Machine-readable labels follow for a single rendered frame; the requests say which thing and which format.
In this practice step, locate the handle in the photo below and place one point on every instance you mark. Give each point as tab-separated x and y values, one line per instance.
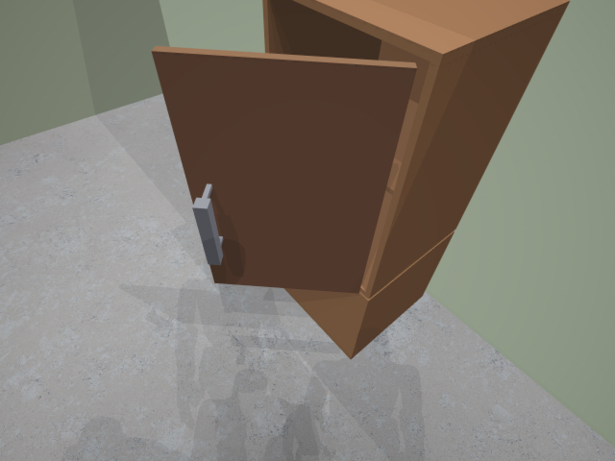
204	215

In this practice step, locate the cupboard door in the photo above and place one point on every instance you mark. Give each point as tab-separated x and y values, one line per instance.
298	150

